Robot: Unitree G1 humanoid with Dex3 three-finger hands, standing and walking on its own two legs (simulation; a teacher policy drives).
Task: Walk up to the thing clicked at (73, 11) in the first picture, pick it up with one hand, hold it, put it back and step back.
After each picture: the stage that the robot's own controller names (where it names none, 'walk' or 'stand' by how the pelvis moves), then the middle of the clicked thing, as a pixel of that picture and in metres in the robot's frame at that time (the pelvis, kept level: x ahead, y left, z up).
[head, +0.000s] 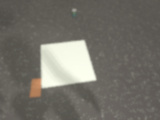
stand; (74, 13) +2.05 +0.07 -0.72
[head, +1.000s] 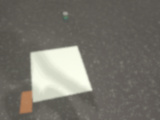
walk; (65, 16) +1.91 +0.12 -0.71
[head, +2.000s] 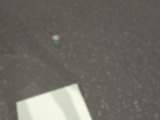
walk; (56, 41) +1.31 +0.17 -0.70
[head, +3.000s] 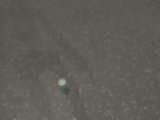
walk; (62, 85) +0.80 +0.20 -0.70
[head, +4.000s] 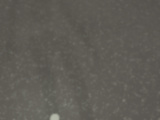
walk; out of the picture +0.45 +0.22 -0.71
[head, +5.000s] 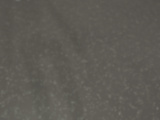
stand; out of the picture +0.37 +0.21 -0.72
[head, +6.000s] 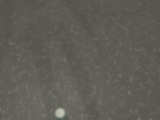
stand; (60, 115) +0.42 +0.16 -0.70
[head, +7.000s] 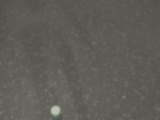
walk; (55, 112) +0.46 +0.14 -0.69
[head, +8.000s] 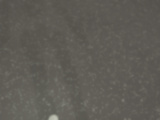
stand; out of the picture +0.41 +0.17 -0.69
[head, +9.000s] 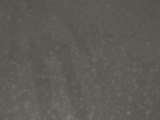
stand; out of the picture +0.40 +0.17 -0.72
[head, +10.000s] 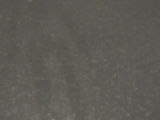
stand; out of the picture +0.39 +0.17 -0.72
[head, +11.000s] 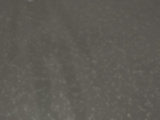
go down; out of the picture +0.38 +0.17 -0.73
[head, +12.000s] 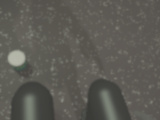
go down; (18, 61) +0.45 +0.22 -0.31
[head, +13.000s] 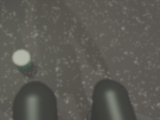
approach; (23, 61) +0.45 +0.21 -0.29
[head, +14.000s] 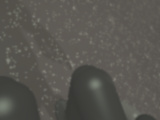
close in; out of the picture +0.43 +0.26 -0.22
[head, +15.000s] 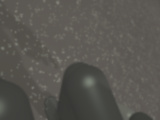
close; out of the picture +0.43 +0.27 -0.22
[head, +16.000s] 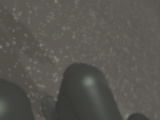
lift; out of the picture +0.41 +0.26 -0.23
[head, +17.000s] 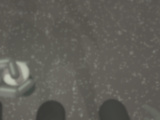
lift; (21, 80) +0.34 +0.20 -0.03
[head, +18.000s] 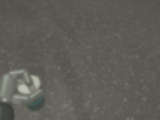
hold; (32, 94) +0.32 +0.17 +0.00
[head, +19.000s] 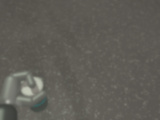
hold; (35, 95) +0.32 +0.16 +0.00
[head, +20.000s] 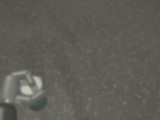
hold; (34, 94) +0.33 +0.17 +0.00
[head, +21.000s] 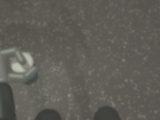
crouch; (25, 69) +0.40 +0.18 -0.06
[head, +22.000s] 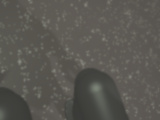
lower; out of the picture +0.46 +0.26 -0.17
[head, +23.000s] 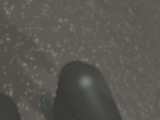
lower; out of the picture +0.45 +0.29 -0.23
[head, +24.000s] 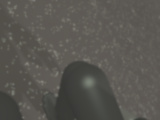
lower; out of the picture +0.45 +0.29 -0.23
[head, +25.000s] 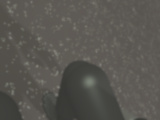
lower; out of the picture +0.45 +0.29 -0.23
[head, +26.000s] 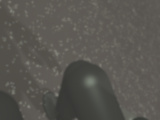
lower; out of the picture +0.45 +0.29 -0.23
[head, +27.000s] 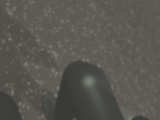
open; out of the picture +0.44 +0.29 -0.23
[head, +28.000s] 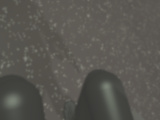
stand; out of the picture +0.45 +0.26 -0.25
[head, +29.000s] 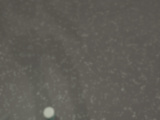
stand; (49, 114) +0.42 +0.18 -0.61
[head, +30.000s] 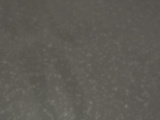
stand; out of the picture +0.42 +0.18 -0.66
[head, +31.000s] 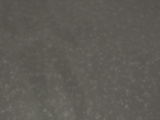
stand; out of the picture +0.42 +0.18 -0.66
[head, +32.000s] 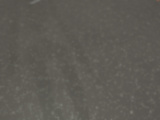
stand; out of the picture +0.43 +0.16 -0.72
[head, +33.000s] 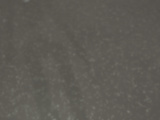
stand; out of the picture +0.40 +0.18 -0.73
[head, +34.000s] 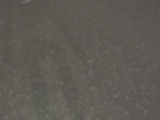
stand; out of the picture +0.40 +0.18 -0.73
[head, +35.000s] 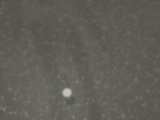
walk; (67, 95) +0.54 +0.14 -0.70
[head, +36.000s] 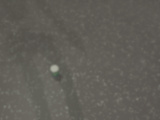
walk; (55, 71) +0.79 +0.20 -0.70
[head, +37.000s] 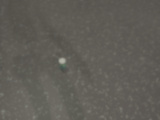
stand; (62, 64) +1.02 +0.20 -0.70
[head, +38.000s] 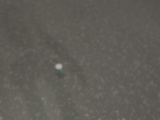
stand; (59, 70) +1.03 +0.21 -0.72
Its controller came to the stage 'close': yes
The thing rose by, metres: 0.72
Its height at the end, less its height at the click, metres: +0.00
